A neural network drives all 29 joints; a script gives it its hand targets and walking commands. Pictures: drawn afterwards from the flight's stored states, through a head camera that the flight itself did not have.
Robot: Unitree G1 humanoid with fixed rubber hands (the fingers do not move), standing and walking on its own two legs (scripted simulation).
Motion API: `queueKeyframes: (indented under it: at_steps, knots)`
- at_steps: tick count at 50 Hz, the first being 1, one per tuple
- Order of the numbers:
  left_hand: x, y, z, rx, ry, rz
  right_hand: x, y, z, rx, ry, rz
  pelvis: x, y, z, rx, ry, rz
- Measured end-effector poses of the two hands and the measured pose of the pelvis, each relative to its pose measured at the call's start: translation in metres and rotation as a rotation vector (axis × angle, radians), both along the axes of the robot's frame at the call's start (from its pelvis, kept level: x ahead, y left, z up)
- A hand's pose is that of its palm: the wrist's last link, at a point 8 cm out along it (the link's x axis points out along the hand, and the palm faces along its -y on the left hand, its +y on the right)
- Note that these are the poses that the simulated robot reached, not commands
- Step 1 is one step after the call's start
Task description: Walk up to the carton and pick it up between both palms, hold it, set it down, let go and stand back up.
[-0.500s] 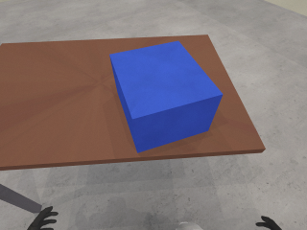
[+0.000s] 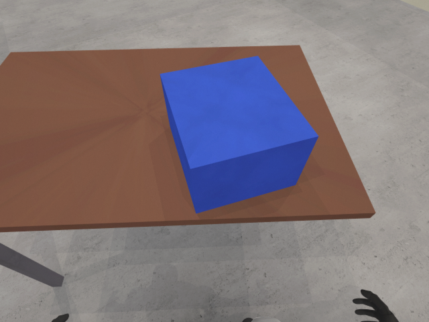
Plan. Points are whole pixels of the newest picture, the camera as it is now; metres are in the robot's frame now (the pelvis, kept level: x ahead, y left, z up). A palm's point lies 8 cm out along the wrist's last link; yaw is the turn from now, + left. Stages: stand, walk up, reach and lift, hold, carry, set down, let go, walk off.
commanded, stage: walk up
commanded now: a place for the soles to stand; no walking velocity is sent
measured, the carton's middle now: (228, 130) +0.51 -0.03 +0.02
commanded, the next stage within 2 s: reach and lift in 0.54 s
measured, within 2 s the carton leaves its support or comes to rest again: neither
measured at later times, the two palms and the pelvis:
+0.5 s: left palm out of the picture +0.11 +0.31 -0.11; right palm out of the picture +0.09 -0.33 -0.11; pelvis +0.00 +0.00 +0.00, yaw -1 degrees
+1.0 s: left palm (75, 296) +0.18 +0.27 -0.06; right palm (380, 278) +0.20 -0.31 -0.07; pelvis +0.04 -0.02 +0.00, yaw +4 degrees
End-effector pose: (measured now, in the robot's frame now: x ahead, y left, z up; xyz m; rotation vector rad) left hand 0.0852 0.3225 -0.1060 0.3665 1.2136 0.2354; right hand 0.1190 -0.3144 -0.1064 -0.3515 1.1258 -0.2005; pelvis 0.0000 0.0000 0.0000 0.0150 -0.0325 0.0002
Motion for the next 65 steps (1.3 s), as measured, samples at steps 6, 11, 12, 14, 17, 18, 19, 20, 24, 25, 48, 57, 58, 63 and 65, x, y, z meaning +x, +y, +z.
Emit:
queueKeyframes:
  at_steps: [6,11,12,14,17,18,19,20,24,25,48,57,58,63,65]
  knots:
    - [-0.001,-0.003,0.0,0.005,0.006,-0.008,-0.001,-0.007,-0.002,-0.007,0.003,-0.002,-0.004,-0.003,-0.002,0.0,0.006,-0.002]
    - [0.007,-0.006,0.0,-0.003,-0.012,-0.025,-0.013,-0.008,-0.004,-0.007,0.024,-0.007,-0.007,-0.002,-0.002,0.0,0.011,-0.004]
    - [0.009,-0.007,0.0,-0.005,-0.017,-0.028,-0.016,-0.007,-0.004,-0.007,0.029,-0.009,-0.007,-0.002,-0.002,0.0,0.012,-0.005]
    - [0.013,-0.007,-0.001,-0.01,-0.027,-0.035,-0.023,-0.007,-0.004,-0.007,0.041,-0.014,-0.008,-0.001,-0.002,0.001,0.013,-0.006]
    - [0.019,-0.008,-0.001,-0.017,-0.039,-0.042,-0.031,-0.006,-0.003,-0.009,0.054,-0.022,-0.007,-0.001,-0.002,0.002,0.014,-0.008]
    - [0.02,-0.008,-0.002,-0.019,-0.042,-0.043,-0.033,-0.006,-0.003,-0.01,0.057,-0.024,-0.007,-0.001,-0.002,0.003,0.013,-0.009]
    - [0.021,-0.009,-0.002,-0.021,-0.044,-0.044,-0.035,-0.007,-0.003,-0.012,0.059,-0.027,-0.006,-0.001,-0.002,0.003,0.013,-0.01]
    - [0.021,-0.009,-0.002,-0.022,-0.045,-0.044,-0.036,-0.007,-0.002,-0.014,0.06,-0.029,-0.006,-0.001,-0.002,0.003,0.012,-0.01]
    - [0.021,-0.011,-0.003,-0.026,-0.04,-0.041,-0.035,-0.011,-0.001,-0.019,0.052,-0.034,-0.003,-0.003,-0.003,0.003,0.009,-0.013]
    - [0.02,-0.012,-0.004,-0.026,-0.038,-0.04,-0.033,-0.012,-0.001,-0.02,0.047,-0.034,-0.002,-0.004,-0.003,0.002,0.008,-0.013]
    - [0.095,-0.051,0.038,-0.015,-0.203,0.061,0.082,0.01,0.027,0.074,-0.266,0.128,0.031,-0.023,-0.007,-0.012,-0.049,0.072]
    - [0.101,-0.067,0.054,-0.067,-0.307,0.069,0.089,-0.005,0.059,0.051,-0.323,0.155,0.042,-0.021,0.003,-0.012,-0.051,0.063]
    - [0.103,-0.07,0.057,-0.072,-0.323,0.068,0.089,-0.005,0.061,0.058,-0.324,0.156,0.042,-0.021,0.004,-0.012,-0.052,0.061]
    - [0.108,-0.08,0.069,-0.08,-0.387,0.06,0.084,-0.001,0.064,0.097,-0.339,0.152,0.043,-0.019,0.007,-0.012,-0.055,0.053]
    - [0.108,-0.083,0.073,-0.08,-0.403,0.057,0.082,0.0,0.066,0.109,-0.351,0.15,0.042,-0.018,0.007,-0.012,-0.056,0.049]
